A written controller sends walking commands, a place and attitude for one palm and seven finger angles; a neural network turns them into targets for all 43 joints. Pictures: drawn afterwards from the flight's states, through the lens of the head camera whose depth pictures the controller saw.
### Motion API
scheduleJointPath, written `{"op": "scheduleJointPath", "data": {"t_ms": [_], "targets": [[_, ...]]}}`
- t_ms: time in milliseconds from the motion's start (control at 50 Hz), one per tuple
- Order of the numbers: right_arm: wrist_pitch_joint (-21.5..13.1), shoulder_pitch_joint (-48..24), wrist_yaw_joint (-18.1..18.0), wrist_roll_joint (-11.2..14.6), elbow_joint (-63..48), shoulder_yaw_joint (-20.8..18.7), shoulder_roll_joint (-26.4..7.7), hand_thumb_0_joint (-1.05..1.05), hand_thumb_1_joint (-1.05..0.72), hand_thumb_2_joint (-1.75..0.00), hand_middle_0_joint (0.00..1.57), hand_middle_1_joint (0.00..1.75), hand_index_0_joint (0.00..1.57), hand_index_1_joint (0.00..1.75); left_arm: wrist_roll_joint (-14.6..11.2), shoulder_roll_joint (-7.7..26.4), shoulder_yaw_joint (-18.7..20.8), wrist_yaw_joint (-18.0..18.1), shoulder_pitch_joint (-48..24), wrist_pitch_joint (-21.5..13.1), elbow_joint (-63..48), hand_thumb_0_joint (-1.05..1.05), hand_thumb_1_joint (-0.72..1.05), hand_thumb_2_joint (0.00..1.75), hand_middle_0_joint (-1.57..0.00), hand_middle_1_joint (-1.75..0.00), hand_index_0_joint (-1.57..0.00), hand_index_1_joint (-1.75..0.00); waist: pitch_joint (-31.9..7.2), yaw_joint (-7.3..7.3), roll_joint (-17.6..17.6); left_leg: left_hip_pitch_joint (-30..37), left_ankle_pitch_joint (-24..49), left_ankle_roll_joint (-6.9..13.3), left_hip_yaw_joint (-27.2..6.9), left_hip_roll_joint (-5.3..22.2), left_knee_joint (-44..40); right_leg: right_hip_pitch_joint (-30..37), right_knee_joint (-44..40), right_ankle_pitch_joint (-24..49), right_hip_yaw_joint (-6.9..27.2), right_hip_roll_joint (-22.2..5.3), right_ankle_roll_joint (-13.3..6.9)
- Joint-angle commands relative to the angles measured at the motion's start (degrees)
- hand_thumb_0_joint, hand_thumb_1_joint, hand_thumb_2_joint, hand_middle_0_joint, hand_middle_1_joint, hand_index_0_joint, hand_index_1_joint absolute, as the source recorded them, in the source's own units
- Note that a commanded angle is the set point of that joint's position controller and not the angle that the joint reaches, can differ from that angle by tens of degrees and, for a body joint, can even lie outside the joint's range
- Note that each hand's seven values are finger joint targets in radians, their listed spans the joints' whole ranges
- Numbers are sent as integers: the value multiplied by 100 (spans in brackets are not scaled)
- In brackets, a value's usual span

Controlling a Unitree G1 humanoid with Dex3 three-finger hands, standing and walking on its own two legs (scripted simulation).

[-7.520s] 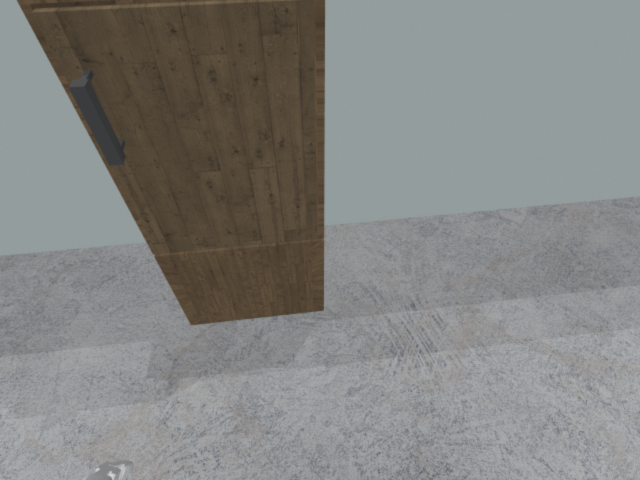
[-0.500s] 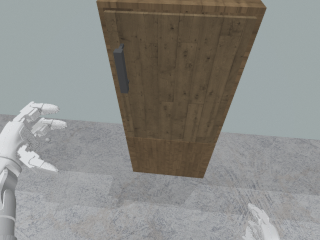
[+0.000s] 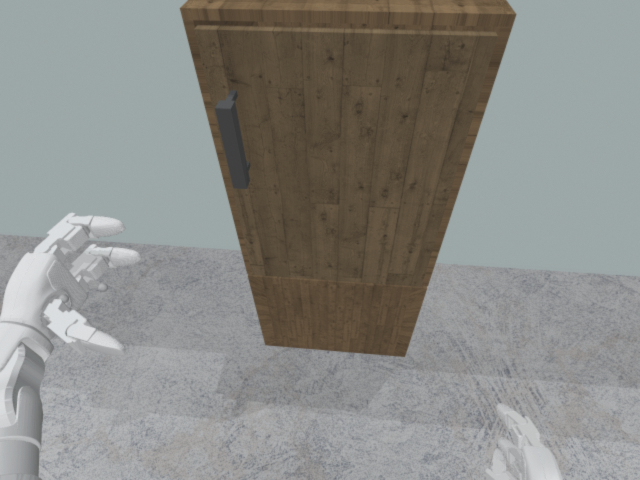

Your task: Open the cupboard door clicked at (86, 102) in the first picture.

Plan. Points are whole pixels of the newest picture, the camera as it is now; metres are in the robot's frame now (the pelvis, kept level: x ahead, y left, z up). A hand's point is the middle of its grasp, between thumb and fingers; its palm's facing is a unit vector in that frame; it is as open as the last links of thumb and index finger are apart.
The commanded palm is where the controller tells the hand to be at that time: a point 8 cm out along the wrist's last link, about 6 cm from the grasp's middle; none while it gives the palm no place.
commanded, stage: move the hooked fingers beside the handle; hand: left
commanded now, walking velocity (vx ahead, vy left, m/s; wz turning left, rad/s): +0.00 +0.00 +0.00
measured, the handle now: (237, 140) +0.62 +0.19 +0.10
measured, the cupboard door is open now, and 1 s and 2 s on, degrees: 0 0 0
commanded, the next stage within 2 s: none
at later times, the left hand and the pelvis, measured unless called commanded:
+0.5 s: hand (133, 237) +0.37 +0.28 +0.11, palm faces -0.01 -1.00 +0.01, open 14.0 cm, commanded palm +0.35 +0.32 +0.12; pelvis +0.00 +0.01 -0.01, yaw -1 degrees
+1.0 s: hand (165, 196) +0.45 +0.26 +0.11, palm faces -0.03 -1.00 +0.01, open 14.0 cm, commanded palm +0.44 +0.31 +0.11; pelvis +0.00 +0.02 -0.01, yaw -1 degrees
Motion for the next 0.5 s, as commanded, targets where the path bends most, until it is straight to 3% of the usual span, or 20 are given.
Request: {"op": "scheduleJointPath", "data": {"t_ms": [0,40,60,100,160,180,200,240,280,380,400,420,460,480], "targets": [[-322,-429,-65,-13,-857,-295,-743,0,-90,-90,20,30,20,30,-200,1647,568,12,-1441,-316,-1086,0,-50,30,-30,-120,-30,-120,-1074,2,-39,1145,655,322,13,-430,-374,-326,-687,1463,144,201,-8],[-306,-438,-89,-2,-823,-270,-739,0,-90,-90,20,30,20,30,-155,1517,339,19,-1991,-311,-996,0,-50,30,-30,-120,-30,-120,-892,-115,61,1135,468,317,-3,-430,-387,-539,-720,1242,131,211,-13],[-288,-388,-116,-7,-780,-273,-756,0,-90,-90,20,30,20,30,-168,1620,394,40,-2212,-312,-869,0,-50,30,-30,-120,-30,-120,-833,-147,-195,1053,386,329,-16,-423,-361,-547,-764,1099,175,226,-11],[-272,-376,-163,4,-701,-255,-774,0,-90,-90,20,30,20,30,-44,1572,166,57,-2915,-337,-631,0,-50,30,-30,-120,-30,-120,-788,-280,50,1068,163,319,-37,-421,-366,-791,-778,817,178,210,-11],[-255,-313,-196,-21,-630,-251,-792,0,-90,-90,20,30,20,30,53,1671,103,107,-3394,-456,-402,0,-50,30,-30,-120,-30,-120,-1065,-263,79,1162,189,324,-103,-414,-338,-730,-727,727,175,219,-70],[-260,-320,-175,-36,-633,-250,-778,0,-90,-90,20,30,20,30,100,1703,116,115,-3444,-492,-369,0,-50,30,-30,-120,-30,-120,-1265,-224,324,1241,273,313,-99,-418,-311,-698,-680,825,178,200,-78],[-244,-268,-161,-46,-594,-261,-794,0,-90,-90,20,30,20,30,136,1814,223,138,-3438,-515,-254,0,-50,30,-30,-120,-30,-120,-1403,-212,249,1272,394,309,-118,-410,-294,-626,-629,968,139,207,-87],[-195,-271,-130,-39,-601,-266,-791,0,-90,-90,20,30,20,30,187,1695,94,137,-3461,-520,-52,0,-50,30,-30,-120,-30,-120,-1409,-200,344,1267,480,300,-110,-405,-290,-663,-568,1086,105,215,-101],[-124,-193,-82,-51,-611,-268,-832,0,-90,-90,20,30,20,30,181,1856,257,161,-3338,-456,321,0,-50,30,-30,-120,-30,-120,-1402,-141,26,1065,528,305,-108,-394,-269,-562,-527,1196,92,230,-96],[78,-51,-9,-59,-640,-294,-891,0,-90,-90,20,30,20,30,298,2119,375,236,-3808,-461,859,0,-50,30,-30,-120,-30,-120,-1364,-191,16,825,509,313,-58,-391,-208,-653,-454,1194,115,234,-82],[113,9,-4,-65,-617,-314,-906,0,-90,-90,20,30,20,30,319,2164,395,242,-3951,-510,930,0,-50,30,-30,-120,-30,-120,-1444,-214,25,840,521,312,-49,-382,-176,-676,-432,1210,120,237,-80],[138,45,3,-71,-616,-320,-912,0,-90,-90,20,30,20,30,356,2198,379,242,-4133,-588,860,0,-50,30,-30,-120,-30,-120,-1544,-215,283,923,616,297,-69,-373,-164,-700,-375,1270,100,248,-107],[157,117,20,-85,-621,-347,-891,0,-90,-90,20,30,20,30,351,2005,201,235,-4392,-740,670,0,-50,30,-30,-120,-30,-120,-1805,-271,315,1138,830,315,-76,-378,-79,-706,-307,1452,79,286,-128],[188,208,24,-87,-580,-376,-937,0,-90,-90,20,30,20,30,360,2217,401,240,-4318,-764,806,0,-50,30,-30,-120,-30,-120,-1911,-262,264,1184,897,306,-95,-351,-62,-723,-294,1529,80,291,-121]]}}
